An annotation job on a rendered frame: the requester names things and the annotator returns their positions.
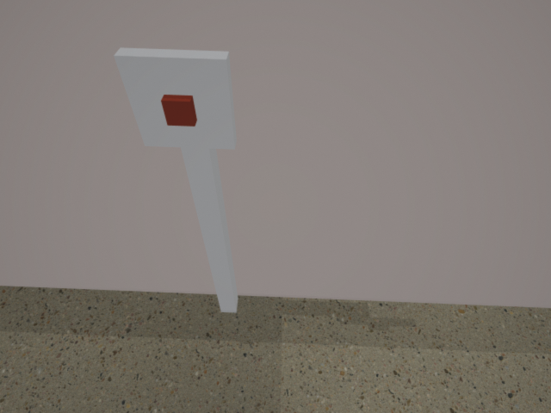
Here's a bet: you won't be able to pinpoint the panel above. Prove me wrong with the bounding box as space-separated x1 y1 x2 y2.
114 47 238 313

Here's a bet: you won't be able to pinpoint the button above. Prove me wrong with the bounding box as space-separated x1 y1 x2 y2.
161 95 197 126

